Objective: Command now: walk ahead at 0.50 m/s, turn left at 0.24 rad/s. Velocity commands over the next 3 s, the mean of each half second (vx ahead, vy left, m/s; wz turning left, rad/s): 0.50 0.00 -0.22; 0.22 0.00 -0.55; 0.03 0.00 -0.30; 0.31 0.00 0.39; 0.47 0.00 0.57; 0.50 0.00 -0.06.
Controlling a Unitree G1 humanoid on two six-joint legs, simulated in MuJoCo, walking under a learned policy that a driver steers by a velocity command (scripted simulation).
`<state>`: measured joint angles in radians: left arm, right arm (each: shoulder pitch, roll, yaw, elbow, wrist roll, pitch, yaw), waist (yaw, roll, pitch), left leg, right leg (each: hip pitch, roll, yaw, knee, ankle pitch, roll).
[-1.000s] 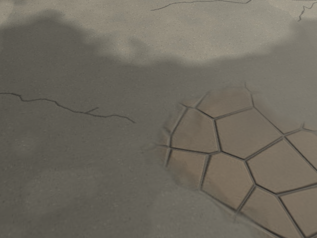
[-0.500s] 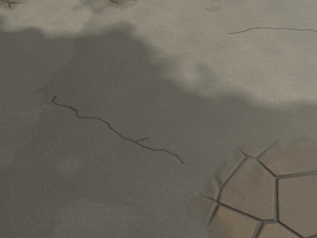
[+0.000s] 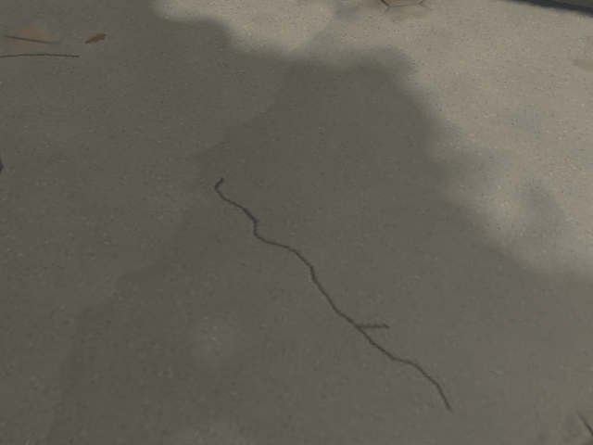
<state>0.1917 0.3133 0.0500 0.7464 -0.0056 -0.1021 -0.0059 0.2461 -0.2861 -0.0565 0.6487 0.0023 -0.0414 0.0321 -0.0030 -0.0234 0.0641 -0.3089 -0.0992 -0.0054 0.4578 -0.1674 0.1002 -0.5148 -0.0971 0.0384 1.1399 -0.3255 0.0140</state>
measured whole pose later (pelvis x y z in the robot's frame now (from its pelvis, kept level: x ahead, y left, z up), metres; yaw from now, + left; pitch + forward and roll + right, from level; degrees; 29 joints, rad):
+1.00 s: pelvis +0.50 -0.08 +0.00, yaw -30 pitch +1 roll +0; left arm 0.23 0.34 0.08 0.67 -0.02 0.07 0.04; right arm 0.10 -0.24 -0.03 0.66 -0.03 -0.02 -0.02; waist 0.01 -0.04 0.06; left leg -0.39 -0.01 0.02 0.47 -0.10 0.03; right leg -0.49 0.03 0.07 1.18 -0.48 0.08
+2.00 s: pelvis +0.61 -0.22 -0.01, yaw -21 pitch +2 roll -1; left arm 0.05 0.28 0.06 0.66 -0.02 -0.11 -0.02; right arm 0.45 -0.30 -0.08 0.81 0.02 -0.02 -0.03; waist -0.07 0.02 0.01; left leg -0.09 0.00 -0.21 0.56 -0.48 -0.01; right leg -0.41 0.02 0.02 0.54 -0.15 0.00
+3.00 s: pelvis +1.14 -0.28 -0.01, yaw -9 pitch +2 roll +2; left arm 0.12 0.26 0.03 0.72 -0.02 -0.06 -0.07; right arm 0.31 -0.29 -0.06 0.80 0.00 -0.06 -0.01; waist -0.06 -0.04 0.02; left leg 0.12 -0.06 0.15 0.24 -0.40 0.04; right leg -0.61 -0.04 -0.03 0.59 -0.01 -0.05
